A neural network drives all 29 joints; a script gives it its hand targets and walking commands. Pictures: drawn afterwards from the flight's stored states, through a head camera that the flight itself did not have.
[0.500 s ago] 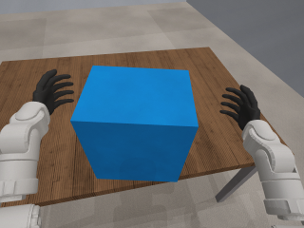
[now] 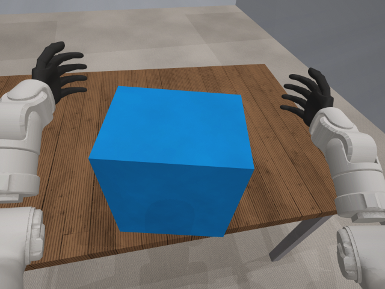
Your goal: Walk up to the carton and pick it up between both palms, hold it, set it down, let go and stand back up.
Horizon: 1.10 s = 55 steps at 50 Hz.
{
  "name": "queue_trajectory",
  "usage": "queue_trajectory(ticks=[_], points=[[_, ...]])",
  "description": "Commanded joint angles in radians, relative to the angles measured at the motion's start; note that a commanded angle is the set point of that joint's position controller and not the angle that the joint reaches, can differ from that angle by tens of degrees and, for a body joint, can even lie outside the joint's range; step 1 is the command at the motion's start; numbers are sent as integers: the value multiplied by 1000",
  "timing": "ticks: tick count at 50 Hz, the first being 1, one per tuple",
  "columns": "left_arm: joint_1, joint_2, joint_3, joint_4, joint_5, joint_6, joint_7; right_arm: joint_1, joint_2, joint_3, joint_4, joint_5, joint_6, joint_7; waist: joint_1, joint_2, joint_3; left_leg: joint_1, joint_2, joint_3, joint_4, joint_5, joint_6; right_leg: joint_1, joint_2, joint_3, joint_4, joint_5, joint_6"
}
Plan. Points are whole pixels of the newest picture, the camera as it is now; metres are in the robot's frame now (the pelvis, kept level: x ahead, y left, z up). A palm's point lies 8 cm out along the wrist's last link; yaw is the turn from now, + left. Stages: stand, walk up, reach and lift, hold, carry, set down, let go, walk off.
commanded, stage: reach and lift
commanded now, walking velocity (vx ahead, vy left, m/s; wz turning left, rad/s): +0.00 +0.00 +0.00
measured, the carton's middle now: (175, 168) +0.37 +0.02 +0.03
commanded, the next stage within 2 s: none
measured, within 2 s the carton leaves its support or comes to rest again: neither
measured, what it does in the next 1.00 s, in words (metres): stands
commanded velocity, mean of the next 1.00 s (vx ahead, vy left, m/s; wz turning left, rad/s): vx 0.00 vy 0.00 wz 0.00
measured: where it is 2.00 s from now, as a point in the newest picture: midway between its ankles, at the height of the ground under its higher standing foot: outside the picture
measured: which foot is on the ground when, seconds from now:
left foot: down 0.00-1.00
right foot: down 0.00-1.00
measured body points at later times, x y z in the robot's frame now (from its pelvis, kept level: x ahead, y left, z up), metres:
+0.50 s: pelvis -0.01 -0.01 +0.00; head +0.01 +0.01 +0.45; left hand +0.43 +0.24 +0.16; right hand +0.40 -0.22 +0.15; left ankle +0.01 +0.10 -0.75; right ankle -0.02 -0.12 -0.75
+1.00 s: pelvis -0.01 +0.01 -0.01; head +0.02 +0.02 +0.44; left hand +0.42 +0.23 +0.09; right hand +0.39 -0.21 +0.08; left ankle +0.01 +0.10 -0.75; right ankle -0.02 -0.12 -0.75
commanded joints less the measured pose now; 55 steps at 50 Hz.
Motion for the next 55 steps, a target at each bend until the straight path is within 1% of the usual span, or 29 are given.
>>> queue_trajectory(ticks=[1,3,6,10,13,16,20,24,28,30,34,36,40,44,47,49,51,52,55], points=[[-491,181,19,-111,-21,-46,5,-494,-217,-57,-129,13,-45,10,-14,101,-511,264,12,-42,20,336,-44,52,14,-20,37,446,3],[-504,182,14,-68,-22,-53,4,-506,-212,-47,-92,12,-42,13,-14,96,-508,244,13,-44,15,304,-39,51,10,-18,35,426,3],[-506,182,14,11,-12,-73,-2,-511,-193,-33,-32,1,-41,14,-8,71,-493,208,11,-44,3,259,-26,62,0,-10,34,416,9],[-497,180,21,107,7,-124,-13,-499,-152,-7,31,-13,-56,10,-1,45,-480,163,2,-41,-16,205,-10,92,-12,0,41,415,22],[-487,180,25,141,16,-175,-17,-491,-117,8,31,-30,-83,4,8,34,-493,141,-6,-39,-23,189,-1,113,-16,5,48,426,31],[-488,182,20,140,15,-232,-16,-487,-91,11,2,-47,-117,-4,10,41,-528,133,-15,-35,-24,185,2,122,-15,2,56,424,38],[-501,175,-1,123,1,-301,-5,-482,-65,-14,-49,-84,-168,-15,2,75,-580,148,-21,-30,-8,200,-7,85,-5,-12,61,395,37],[-510,155,-26,136,-13,-352,3,-468,-47,-43,-56,-128,-208,-25,-13,103,-611,180,-20,-30,11,208,-17,15,2,-28,57,336,33],[-494,118,-49,197,-14,-389,3,-441,-32,-55,6,-161,-238,-32,-25,113,-594,220,-12,-35,31,217,-28,-61,8,-42,47,267,25],[-482,96,-56,241,-6,-408,2,-424,-23,-51,58,-170,-253,-33,-27,117,-571,232,-7,-40,37,224,-33,-86,9,-47,43,239,20],[-428,49,-74,332,17,-453,-6,-387,-3,-26,161,-173,-292,-28,-19,113,-505,250,3,-49,48,251,-44,-119,12,-55,41,205,13],[-404,31,-83,362,28,-484,-7,-373,7,-15,191,-174,-319,-24,-15,113,-486,258,7,-54,54,268,-50,-132,15,-58,41,194,10],[-384,14,-90,373,39,-558,-2,-354,23,-4,204,-176,-387,-14,-2,128,-495,288,12,-56,73,321,-66,-157,24,-66,45,187,5],[-411,17,-85,306,34,-619,17,-365,15,-17,151,-188,-446,-7,5,150,-583,330,14,-51,103,388,-82,-177,37,-72,57,208,5],[-440,18,-80,249,25,-635,37,-383,7,-29,111,-189,-467,-7,9,164,-653,342,11,-44,125,416,-88,-188,44,-73,69,229,9],[-448,17,-74,239,18,-632,44,-393,6,-28,102,-186,-466,-10,9,153,-671,329,7,-40,132,408,-84,-186,43,-71,76,244,14],[-443,12,-68,259,17,-621,44,-396,13,-18,109,-181,-456,-14,9,127,-666,298,2,-37,132,380,-73,-167,37,-65,82,260,22],[-440,8,-63,278,19,-616,41,-399,22,-9,121,-179,-450,-18,10,110,-655,276,-1,-36,130,363,-66,-154,32,-61,86,269,27],[-407,-8,-49,381,36,-612,20,-388,64,30,179,-172,-432,-32,14,49,-583,197,-10,-32,109,302,-42,-96,13,-42,96,304,42]])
